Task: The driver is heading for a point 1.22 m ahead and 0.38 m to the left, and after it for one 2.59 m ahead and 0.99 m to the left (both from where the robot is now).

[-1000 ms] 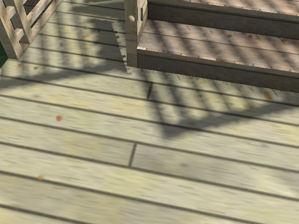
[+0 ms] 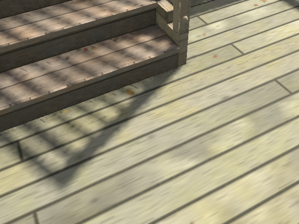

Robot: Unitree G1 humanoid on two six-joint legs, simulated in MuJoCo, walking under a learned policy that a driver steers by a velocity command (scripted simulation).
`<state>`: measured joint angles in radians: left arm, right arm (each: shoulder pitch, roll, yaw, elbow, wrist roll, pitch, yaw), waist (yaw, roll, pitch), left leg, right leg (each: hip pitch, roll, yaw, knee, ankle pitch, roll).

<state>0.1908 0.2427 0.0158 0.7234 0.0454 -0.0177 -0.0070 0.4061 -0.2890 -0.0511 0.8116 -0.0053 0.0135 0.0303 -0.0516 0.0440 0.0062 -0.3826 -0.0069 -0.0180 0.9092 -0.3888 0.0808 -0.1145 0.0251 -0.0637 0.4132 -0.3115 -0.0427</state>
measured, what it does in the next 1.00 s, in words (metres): walks ahead, turning left: left foot, then right foot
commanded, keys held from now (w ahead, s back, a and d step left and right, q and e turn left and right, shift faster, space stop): w+q+shift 0.64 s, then w+e+shift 0.16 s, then e+shift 0.20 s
